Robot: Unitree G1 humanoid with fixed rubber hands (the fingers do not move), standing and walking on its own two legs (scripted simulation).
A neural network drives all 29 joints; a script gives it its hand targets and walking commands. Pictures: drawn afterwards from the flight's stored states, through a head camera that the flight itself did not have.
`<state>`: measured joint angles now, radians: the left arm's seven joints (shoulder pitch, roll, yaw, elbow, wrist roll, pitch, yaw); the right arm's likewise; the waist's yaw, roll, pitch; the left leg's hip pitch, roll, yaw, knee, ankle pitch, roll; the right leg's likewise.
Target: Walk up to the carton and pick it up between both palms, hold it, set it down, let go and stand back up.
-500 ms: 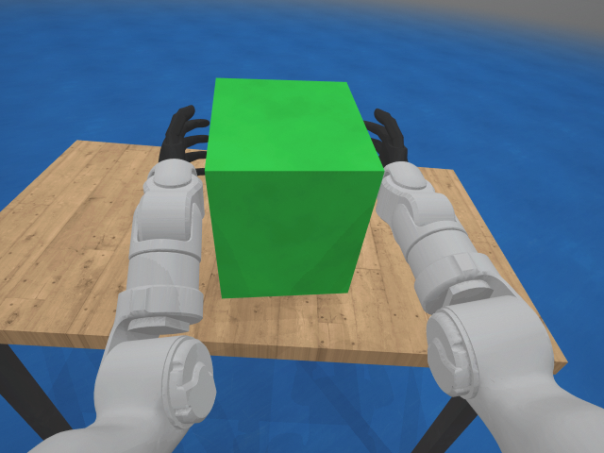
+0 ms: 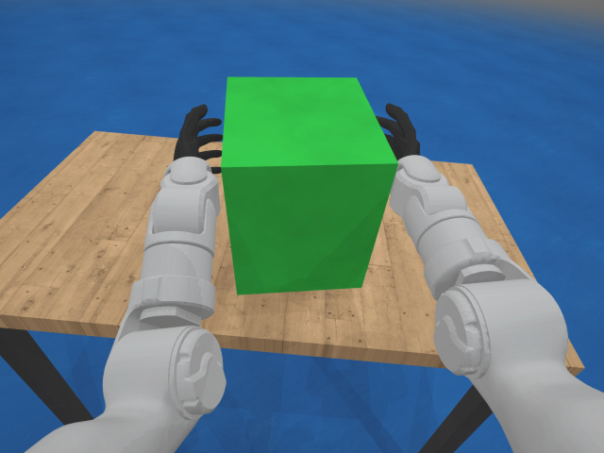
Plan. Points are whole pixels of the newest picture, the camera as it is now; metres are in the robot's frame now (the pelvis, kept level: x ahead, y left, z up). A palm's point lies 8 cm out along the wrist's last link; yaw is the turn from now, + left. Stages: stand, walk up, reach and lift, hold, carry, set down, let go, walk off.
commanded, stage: set down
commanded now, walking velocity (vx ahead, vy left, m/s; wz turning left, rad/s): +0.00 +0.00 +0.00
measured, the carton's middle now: (296, 186) +0.44 +0.04 +0.19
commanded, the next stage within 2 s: none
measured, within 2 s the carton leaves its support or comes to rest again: neither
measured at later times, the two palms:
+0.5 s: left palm (197, 191) +0.41 +0.17 +0.19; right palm (392, 175) +0.46 -0.09 +0.20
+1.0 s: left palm (198, 204) +0.40 +0.17 +0.17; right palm (389, 188) +0.46 -0.09 +0.18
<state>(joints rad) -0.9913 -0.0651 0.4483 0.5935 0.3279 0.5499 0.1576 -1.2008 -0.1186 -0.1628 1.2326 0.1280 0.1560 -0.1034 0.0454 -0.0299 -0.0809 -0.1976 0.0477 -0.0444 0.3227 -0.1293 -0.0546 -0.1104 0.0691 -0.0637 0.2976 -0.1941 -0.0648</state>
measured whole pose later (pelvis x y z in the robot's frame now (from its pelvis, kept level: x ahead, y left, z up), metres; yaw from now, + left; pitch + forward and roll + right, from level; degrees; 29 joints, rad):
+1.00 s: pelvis +0.00 -0.01 +0.00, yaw -1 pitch +6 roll +0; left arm -0.97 -0.15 0.52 0.65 0.35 0.44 0.21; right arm -1.20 -0.14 -0.38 1.33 -0.13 0.08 -0.01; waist 0.13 -0.03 -0.09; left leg -0.30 0.06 -0.03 0.30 -0.10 -0.07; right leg -0.25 0.08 -0.06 0.32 -0.18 -0.07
